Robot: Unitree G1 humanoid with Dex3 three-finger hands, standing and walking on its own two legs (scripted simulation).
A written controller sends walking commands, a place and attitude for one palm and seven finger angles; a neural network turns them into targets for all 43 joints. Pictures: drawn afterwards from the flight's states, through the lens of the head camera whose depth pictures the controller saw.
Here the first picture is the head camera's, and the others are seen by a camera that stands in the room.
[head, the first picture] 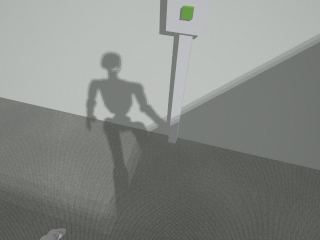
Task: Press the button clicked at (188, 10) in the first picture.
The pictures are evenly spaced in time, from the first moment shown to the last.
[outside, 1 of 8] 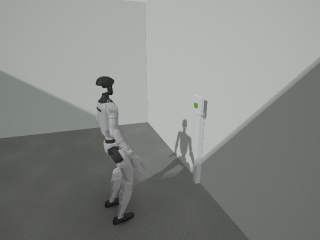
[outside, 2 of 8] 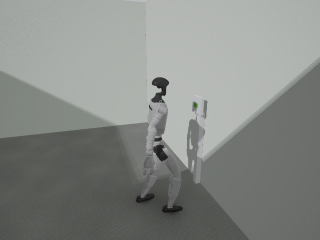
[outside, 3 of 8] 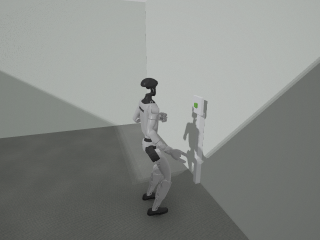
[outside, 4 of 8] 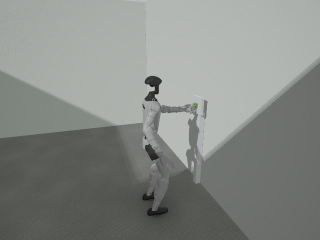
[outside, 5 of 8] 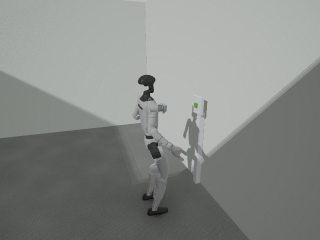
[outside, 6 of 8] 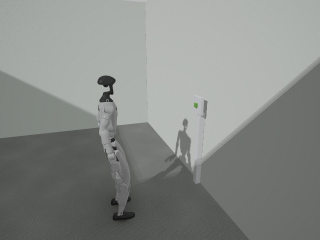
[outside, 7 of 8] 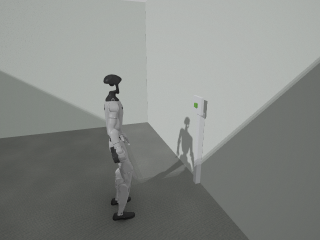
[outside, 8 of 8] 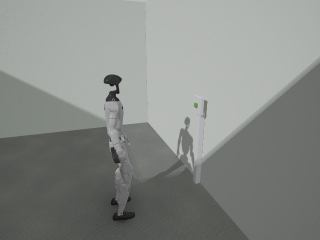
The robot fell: no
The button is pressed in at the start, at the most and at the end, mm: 0 10 0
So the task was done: yes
